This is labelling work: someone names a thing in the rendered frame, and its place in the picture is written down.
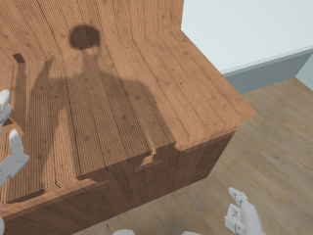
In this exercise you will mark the counter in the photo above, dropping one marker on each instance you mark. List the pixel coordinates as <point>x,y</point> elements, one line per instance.
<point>114,105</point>

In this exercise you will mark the left robot hand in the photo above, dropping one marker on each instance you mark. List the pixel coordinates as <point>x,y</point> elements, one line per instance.
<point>13,164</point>

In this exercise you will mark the right robot hand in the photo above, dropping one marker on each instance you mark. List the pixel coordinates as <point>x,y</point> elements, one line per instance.
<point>240,220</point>

